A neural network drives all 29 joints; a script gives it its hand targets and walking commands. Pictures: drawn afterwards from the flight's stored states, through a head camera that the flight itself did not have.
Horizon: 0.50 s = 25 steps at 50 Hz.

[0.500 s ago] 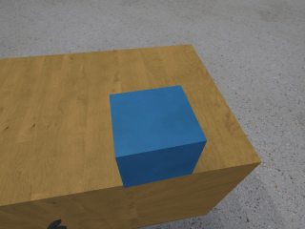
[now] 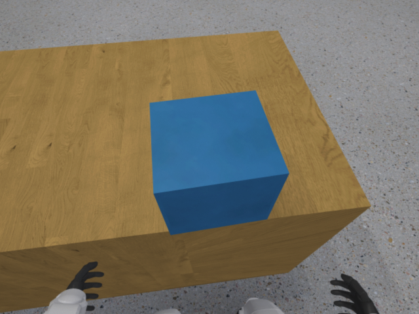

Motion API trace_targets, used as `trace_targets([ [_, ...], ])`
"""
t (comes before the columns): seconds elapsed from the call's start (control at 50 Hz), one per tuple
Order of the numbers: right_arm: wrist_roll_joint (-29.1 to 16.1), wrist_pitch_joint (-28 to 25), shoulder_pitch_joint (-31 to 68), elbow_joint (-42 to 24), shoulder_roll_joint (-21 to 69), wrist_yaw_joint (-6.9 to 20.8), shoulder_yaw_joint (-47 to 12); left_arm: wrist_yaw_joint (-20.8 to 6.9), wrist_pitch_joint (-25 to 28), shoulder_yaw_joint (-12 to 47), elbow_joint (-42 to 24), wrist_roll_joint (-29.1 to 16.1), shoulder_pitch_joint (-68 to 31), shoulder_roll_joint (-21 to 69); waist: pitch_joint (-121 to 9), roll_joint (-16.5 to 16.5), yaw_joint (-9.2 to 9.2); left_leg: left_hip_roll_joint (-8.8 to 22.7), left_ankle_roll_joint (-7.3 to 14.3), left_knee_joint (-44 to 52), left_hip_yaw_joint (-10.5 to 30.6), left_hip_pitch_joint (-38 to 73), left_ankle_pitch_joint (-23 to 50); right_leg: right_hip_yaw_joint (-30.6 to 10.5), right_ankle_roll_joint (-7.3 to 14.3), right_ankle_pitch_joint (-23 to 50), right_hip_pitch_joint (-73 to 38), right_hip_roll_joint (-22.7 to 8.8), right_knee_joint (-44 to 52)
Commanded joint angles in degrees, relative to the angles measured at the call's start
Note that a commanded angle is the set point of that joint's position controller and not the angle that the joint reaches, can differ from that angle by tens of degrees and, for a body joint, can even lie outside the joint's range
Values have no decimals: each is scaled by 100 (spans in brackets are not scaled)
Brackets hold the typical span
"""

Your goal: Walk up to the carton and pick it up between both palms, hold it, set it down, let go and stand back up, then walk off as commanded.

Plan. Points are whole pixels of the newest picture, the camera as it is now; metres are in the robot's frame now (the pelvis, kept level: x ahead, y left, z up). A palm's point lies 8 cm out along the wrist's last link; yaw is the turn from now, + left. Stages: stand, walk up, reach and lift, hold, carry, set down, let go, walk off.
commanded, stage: reach and lift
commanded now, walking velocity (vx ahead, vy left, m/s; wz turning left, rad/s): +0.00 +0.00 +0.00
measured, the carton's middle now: (211, 164) +0.38 +0.00 +0.05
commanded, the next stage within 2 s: none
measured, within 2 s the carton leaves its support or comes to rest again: neither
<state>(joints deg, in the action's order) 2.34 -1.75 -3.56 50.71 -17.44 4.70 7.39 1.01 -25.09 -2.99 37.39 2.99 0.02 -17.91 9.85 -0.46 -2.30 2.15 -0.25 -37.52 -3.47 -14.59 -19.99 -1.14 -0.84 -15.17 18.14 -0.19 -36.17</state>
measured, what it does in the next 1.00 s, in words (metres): stands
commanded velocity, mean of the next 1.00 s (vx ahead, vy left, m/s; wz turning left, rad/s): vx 0.00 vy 0.00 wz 0.00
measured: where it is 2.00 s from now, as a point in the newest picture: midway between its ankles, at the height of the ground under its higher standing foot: outside the picture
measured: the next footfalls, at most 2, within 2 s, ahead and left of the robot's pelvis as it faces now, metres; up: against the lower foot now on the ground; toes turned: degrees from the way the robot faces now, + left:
none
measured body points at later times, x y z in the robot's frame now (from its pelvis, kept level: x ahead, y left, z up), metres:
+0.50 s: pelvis +0.02 -0.01 +0.02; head +0.03 -0.01 +0.47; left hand +0.18 +0.25 -0.05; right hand +0.16 -0.26 -0.06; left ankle +0.00 +0.12 -0.72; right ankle +0.05 -0.13 -0.72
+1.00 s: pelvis +0.02 +0.00 +0.03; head +0.02 +0.01 +0.48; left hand +0.18 +0.23 -0.01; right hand +0.18 -0.24 -0.01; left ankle +0.00 +0.12 -0.72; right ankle +0.05 -0.13 -0.72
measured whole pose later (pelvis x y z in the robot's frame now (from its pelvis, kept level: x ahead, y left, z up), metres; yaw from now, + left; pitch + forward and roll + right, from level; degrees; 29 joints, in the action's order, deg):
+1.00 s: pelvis +0.02 +0.00 +0.03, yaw -1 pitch -5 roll +0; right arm -6.6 -2.1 -23.2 14.2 -12.8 3.8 3.7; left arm 5.6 -9.5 -0.8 6.8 -3.5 21.9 -10.3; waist 4.3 0.3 2.0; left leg 1.9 -0.7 -16.7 -4.5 -0.2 -11.6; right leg -1.7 -0.5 -6.9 4.1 0.0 -15.8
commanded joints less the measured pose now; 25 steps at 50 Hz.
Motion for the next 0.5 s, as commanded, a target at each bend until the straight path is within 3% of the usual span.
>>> trace_targets([
  [0.0,-275,-36,-31,-1112,-1301,-207,138,-82,-369,-521,-1642,277,-145,-892,-1787,319,-70,-91,-225,461,-393,236,1031,512,112,1483,-849,84,301],
  [0.06,-395,-117,-384,-1363,-1146,-248,-8,-26,-248,-720,-2102,290,249,-933,-1891,174,105,-94,-301,564,-275,479,1504,436,168,1545,-905,185,420],
  [0.1,-405,-69,-542,-1412,-1090,-277,19,-21,-153,-795,-2166,264,406,-801,-1698,210,91,-118,-215,766,-224,595,1508,370,122,1422,-919,173,655],
  [0.14,-305,-129,-472,-1823,-931,-324,2,-26,-62,-756,-2185,259,408,-792,-1523,361,211,-207,-171,951,-290,415,1081,248,85,1360,-1050,95,800],
  [0.16,-398,-139,-460,-1904,-833,-354,-156,-16,32,-696,-2309,218,276,-805,-1372,266,201,-263,-120,987,-336,372,977,154,41,1276,-904,54,814],
  [0.18,-296,-172,-443,-1930,-690,-336,-165,12,97,-700,-2317,247,283,-758,-1331,96,335,-257,-144,1133,-331,315,968,234,66,1276,-1117,35,878],
  [0.24,-358,-96,-642,-2186,-629,-325,-76,10,156,-534,-2367,125,579,-596,-1121,25,189,-266,-175,1493,-344,387,971,240,14,1184,-1336,98,1194],
  [0.26,-387,-134,-712,-2534,-569,-339,-113,19,303,-544,-2582,-46,584,-636,-1214,-52,167,-211,-195,1523,-303,449,1048,187,78,1211,-1336,142,1290],
  [0.28,-225,-133,-626,-2458,-531,-363,19,59,383,-395,-2608,-84,393,-585,-1156,24,154,-276,-205,1524,-344,390,1014,246,41,1201,-1183,137,1305],
  [0.3,-213,-188,-694,-2608,-440,-350,-22,56,476,-507,-2653,-92,387,-703,-1260,-118,190,-275,-207,1572,-350,489,1092,194,49,1297,-1280,81,1385],
  [0.34,-258,-184,-912,-2829,-282,-365,-102,53,672,-433,-2685,-196,520,-603,-1075,110,109,-308,-156,1719,-339,736,1054,150,24,1320,-1164,88,1591],
  [0.42,-334,-212,-1079,-3133,-139,-369,-162,84,929,-470,-2855,-351,731,-596,-1122,12,160,-328,-142,1917,-328,824,1259,114,-7,1249,-1346,58,1797],
  [0.46,-289,-241,-1096,-3368,-148,-393,-106,63,1030,-389,-2951,-401,803,-611,-1068,363,157,-294,-111,2083,-268,998,1156,199,-67,1279,-1352,144,1827],
  [0.48,-319,-255,-1095,-3363,-151,-384,-56,109,1077,-352,-2953,-421,836,-555,-1096,60,109,-283,-128,2070,-252,906,1123,193,-17,1116,-1325,72,1878],
])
